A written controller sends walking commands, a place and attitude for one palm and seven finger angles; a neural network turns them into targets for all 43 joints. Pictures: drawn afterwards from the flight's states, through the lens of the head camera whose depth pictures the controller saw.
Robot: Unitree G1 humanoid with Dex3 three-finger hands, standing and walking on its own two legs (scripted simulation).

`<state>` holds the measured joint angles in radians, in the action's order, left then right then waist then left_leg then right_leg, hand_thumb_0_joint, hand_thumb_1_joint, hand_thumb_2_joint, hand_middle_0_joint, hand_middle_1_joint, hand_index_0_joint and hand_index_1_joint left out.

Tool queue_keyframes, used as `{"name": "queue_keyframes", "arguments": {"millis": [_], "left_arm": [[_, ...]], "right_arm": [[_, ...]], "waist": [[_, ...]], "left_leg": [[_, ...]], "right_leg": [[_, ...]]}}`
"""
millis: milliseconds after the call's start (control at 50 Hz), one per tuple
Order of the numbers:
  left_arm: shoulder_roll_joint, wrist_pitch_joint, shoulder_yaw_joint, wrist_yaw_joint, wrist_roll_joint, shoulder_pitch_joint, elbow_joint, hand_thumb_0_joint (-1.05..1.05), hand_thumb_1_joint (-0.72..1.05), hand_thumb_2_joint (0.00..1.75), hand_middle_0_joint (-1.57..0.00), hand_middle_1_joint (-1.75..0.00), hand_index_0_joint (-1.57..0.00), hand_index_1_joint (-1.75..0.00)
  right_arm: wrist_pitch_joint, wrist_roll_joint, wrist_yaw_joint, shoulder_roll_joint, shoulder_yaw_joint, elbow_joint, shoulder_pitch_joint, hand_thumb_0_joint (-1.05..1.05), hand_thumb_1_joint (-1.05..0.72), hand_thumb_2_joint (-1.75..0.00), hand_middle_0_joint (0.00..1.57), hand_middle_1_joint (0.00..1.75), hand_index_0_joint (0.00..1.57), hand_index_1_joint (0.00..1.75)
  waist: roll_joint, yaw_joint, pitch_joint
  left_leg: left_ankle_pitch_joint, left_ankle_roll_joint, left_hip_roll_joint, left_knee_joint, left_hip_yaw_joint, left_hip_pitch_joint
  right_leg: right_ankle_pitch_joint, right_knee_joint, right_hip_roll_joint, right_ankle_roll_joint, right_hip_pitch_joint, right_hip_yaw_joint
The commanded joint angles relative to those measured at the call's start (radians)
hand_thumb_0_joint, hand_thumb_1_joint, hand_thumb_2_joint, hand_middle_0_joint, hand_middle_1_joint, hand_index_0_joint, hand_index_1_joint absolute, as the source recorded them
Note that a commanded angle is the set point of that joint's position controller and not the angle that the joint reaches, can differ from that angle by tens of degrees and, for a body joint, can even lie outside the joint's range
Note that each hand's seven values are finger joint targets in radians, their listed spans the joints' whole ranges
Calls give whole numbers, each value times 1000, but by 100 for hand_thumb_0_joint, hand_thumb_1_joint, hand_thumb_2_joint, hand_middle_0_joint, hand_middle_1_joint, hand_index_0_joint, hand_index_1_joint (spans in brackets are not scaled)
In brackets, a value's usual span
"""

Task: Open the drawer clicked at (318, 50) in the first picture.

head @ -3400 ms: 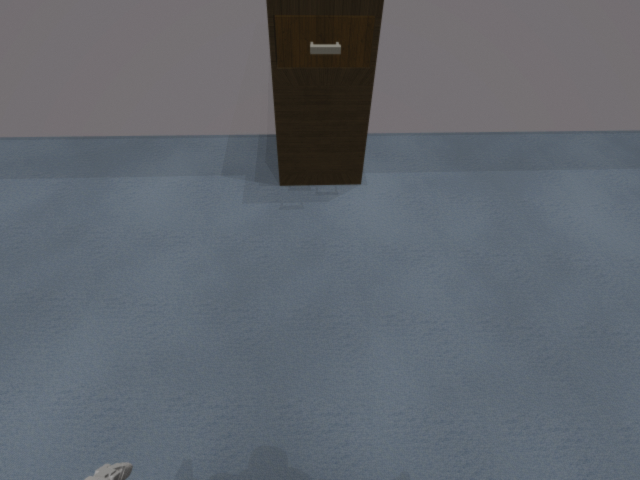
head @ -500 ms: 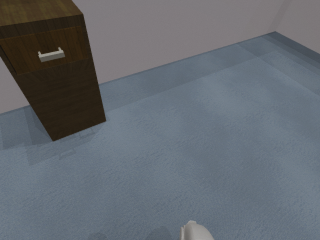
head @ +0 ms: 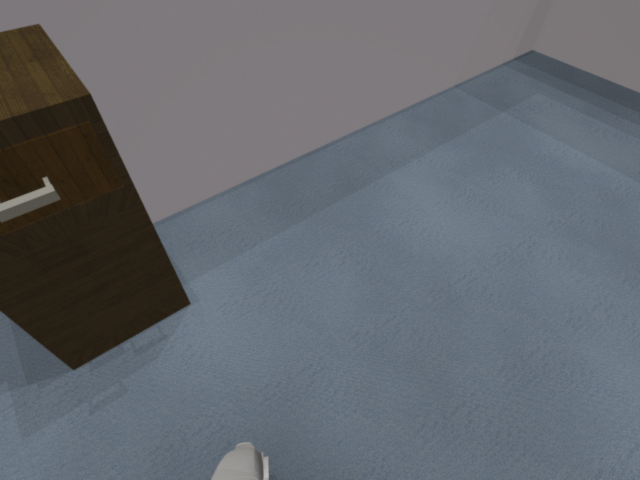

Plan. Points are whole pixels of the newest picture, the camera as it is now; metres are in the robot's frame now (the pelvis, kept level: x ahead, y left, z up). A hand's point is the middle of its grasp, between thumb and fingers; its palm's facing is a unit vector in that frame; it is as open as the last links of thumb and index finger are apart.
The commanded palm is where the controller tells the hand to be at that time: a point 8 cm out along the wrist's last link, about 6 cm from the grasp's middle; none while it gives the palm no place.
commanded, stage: walk to a spot facing it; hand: left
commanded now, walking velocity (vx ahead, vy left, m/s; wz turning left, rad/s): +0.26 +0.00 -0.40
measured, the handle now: (24, 196) +0.62 +0.66 -0.09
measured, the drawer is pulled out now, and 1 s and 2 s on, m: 0.00 0.00 0.00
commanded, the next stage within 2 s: turn to face it in 0.22 s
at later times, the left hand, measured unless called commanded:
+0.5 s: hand (213, 388) +0.28 +0.20 -0.16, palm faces -0.14 -0.96 -0.26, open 7.4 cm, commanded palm none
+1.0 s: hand (168, 426) +0.22 +0.25 -0.17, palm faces +0.15 -0.96 -0.23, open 7.4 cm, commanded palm none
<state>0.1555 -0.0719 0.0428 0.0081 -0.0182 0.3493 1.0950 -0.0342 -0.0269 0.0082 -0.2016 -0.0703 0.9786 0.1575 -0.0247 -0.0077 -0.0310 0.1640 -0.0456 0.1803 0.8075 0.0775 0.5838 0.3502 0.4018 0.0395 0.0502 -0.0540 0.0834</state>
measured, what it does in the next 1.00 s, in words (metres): walks ahead: left foot, then right foot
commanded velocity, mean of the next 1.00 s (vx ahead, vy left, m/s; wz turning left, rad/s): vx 0.02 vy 0.00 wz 0.26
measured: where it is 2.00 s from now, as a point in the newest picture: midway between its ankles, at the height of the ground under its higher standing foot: outside the picture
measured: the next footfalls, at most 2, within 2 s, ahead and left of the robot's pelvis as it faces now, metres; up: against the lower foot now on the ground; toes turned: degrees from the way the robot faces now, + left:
left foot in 0.10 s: +0.21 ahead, +0.15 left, +0.00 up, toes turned +8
right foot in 0.48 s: +0.21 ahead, -0.12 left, +0.00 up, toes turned -18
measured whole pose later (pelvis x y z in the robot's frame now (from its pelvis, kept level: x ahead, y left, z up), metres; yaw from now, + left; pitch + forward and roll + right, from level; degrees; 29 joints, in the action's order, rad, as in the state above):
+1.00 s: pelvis +0.15 +0.04 +0.00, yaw +6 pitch +1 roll -1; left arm 0.23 0.06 0.09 0.01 -0.01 0.15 0.96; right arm 0.02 -0.03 -0.01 -0.18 -0.07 0.96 0.25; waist 0.02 0.02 -0.07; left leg 0.23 0.04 0.01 0.53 0.07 0.33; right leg 0.40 1.09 -0.09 -0.08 -0.50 0.05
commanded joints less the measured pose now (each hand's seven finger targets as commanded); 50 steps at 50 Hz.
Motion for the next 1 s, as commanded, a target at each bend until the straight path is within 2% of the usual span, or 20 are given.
{"name": "queue_keyframes", "arguments": {"millis": [0, 40, 60, 80, 100, 120, 180, 240, 320, 420, 440, 480, 540, 640, 760, 800, 820, 840, 900, 980], "left_arm": [[152, -10, 28, 8, -2, 94, -26, 0, 90, 90, -20, -30, -20, -30], [166, -4, 33, 10, 2, 69, -33, 0, 90, 90, -20, -30, -20, -30], [157, -1, 35, 8, 9, 58, -49, 0, 90, 90, -20, -30, -20, -30], [96, 5, 30, 2, 20, 93, -67, 0, 90, 90, -20, -30, -20, -30], [106, -1, 27, 0, 17, 65, -90, 0, 90, 90, -20, -30, -20, -30], [122, 10, 35, 2, 11, 19, -96, 0, 90, 90, -20, -30, -20, -30], [80, 46, 41, -23, -2, -30, -107, 0, 90, 90, -20, -30, -20, -30], [41, 94, 47, -27, -1, 28, -115, 0, 90, 90, -20, -30, -20, -30], [26, 107, 50, -25, -5, -32, -159, 0, 90, 90, -20, -30, -20, -30], [31, 58, 19, -1, -12, 5, -121, 0, 90, 90, -20, -30, -20, -30], [75, 44, 21, 5, -14, 16, -110, 0, 90, 90, -20, -30, -20, -30], [209, 30, 30, 17, -14, -13, -117, 0, 90, 90, -20, -30, -20, -30], [208, 44, 40, 27, -11, -88, -133, 0, 90, 90, -20, -30, -20, -30], [192, 61, 42, 37, -12, -167, -175, 0, 90, 90, -20, -30, -20, -30], [187, 86, 60, 29, 5, -181, -190, 0, 90, 90, -20, -30, -20, -30], [88, 104, 44, 19, 12, -243, -267, 0, 90, 90, -20, -30, -20, -30], [109, 106, 47, 16, 3, -289, -286, 0, 90, 90, -20, -30, -20, -30], [100, 110, 54, 13, -4, -304, -275, 0, 90, 90, -20, -30, -20, -30], [113, 102, 60, 2, -1, -240, -239, 0, 90, 90, -20, -30, -20, -30], [116, 101, 52, 7, 8, -238, -238, 0, 90, 90, -20, -30, -20, -30]], "right_arm": [[-27, 1, 14, -5, 20, -60, -41, 0, -90, -90, 20, 30, 20, 30], [-35, -4, -4, -56, 6, -23, 93, 0, -90, -90, 20, 30, 20, 30], [-39, -9, -15, -118, -10, 14, 229, 0, -90, -90, 20, 30, 20, 30], [-41, -19, -25, -256, -42, 33, 355, 0, -90, -90, 20, 30, 20, 30], [-32, -6, -25, -272, -34, 39, 400, 0, -90, -90, 20, 30, 20, 30], [-29, 1, -24, -219, -20, 23, 301, 0, -90, -90, 20, 30, 20, 30], [-39, 4, -30, -97, 12, -20, 103, 0, -90, -90, 20, 30, 20, 30], [-30, 5, -34, -85, 11, -28, 55, 0, -90, -90, 20, 30, 20, 30], [-15, -3, -33, -99, -8, -43, 59, 0, -90, -90, 20, 30, 20, 30], [2, -2, -21, -96, -2, 0, 86, 0, -90, -90, 20, 30, 20, 30], [2, 4, -16, -69, 4, 10, 107, 0, -90, -90, 20, 30, 20, 30], [22, 16, -9, 15, 28, -12, 125, 0, -90, -90, 20, 30, 20, 30], [58, 13, -14, -25, 16, -10, 98, 0, -90, -90, 20, 30, 20, 30], [69, 18, -2, -26, 4, -1, 137, 0, -90, -90, 20, 30, 20, 30], [58, 8, 4, -47, -10, -17, 209, 0, -90, -90, 20, 30, 20, 30], [49, -5, -6, -211, -50, -33, 287, 0, -90, -90, 20, 30, 20, 30], [50, -7, -11, -229, -55, -26, 284, 0, -90, -90, 20, 30, 20, 30], [43, -4, -19, -195, -50, -32, 240, 0, -90, -90, 20, 30, 20, 30], [31, 0, -27, -158, -32, -75, 111, 0, -90, -90, 20, 30, 20, 30], [34, 1, -29, -180, -42, -78, 134, 0, -90, -90, 20, 30, 20, 30]], "waist": [[148, -29, -58], [111, 46, 27], [41, 104, 120], [-237, 136, 257], [-279, 142, 314], [-159, 111, 188], [-98, 24, -17], [-162, -24, 0], [-145, -6, 0], [-69, -21, 86], [11, -28, 108], [275, -15, 103], [293, -19, 69], [195, 6, 44], [70, 42, 64], [-378, 97, 17], [-238, 98, 35], [-200, 79, 21], [-150, 29, 69], [-74, 52, 122]], "left_leg": [[7, 12, -84, -168, 78, -125], [-45, 25, -125, -291, 96, -364], [-171, 49, -52, -311, 32, -624], [-341, 146, 251, -300, -294, -880], [-391, 222, 384, -421, -427, -861], [-243, 226, 371, -472, -339, -692], [-209, 147, 267, -526, -95, -379], [-153, 126, 206, -540, 70, -261], [-101, 155, 192, -548, 110, -272], [-94, 125, 107, -382, 69, -316], [-23, 77, 58, -314, 81, -307], [380, 4, -68, -98, 88, -169], [399, 5, -74, 179, -9, -108], [319, -14, -81, 155, 9, -124], [31, -1, -99, -296, 51, -353], [-238, 186, 234, -544, -483, -388], [-136, 242, 264, -554, -481, -359], [-57, 215, 190, -566, -442, -336], [-131, 176, 96, -506, -313, -391], [-289, 211, 81, -457, -311, -504]], "right_leg": [[-673, -46, -229, 97, -24, -160], [-770, 149, -203, 63, -54, -146], [-650, 333, -163, 25, -192, -120], [-120, 644, -34, -24, -434, -21], [264, 900, -13, -24, -487, -65], [222, 960, -79, -21, -512, -99], [55, 927, -158, -59, -505, -74], [2, 816, -156, -75, -422, -33], [-47, 570, -157, -91, -399, -3], [-216, 121, -98, -92, -140, 59], [-276, 18, -139, -92, -72, 15], [-555, -72, -438, 34, -50, -230], [-557, -83, -446, 103, -93, -180], [-492, -44, -416, 73, -107, 11], [-236, 173, -375, -20, -208, 110], [301, 586, -153, -141, -528, 111], [265, 721, -159, -116, -522, -4], [172, 761, -171, -110, -551, -46], [30, 775, -161, -127, -550, -73], [65, 617, -124, -140, -511, -68]]}}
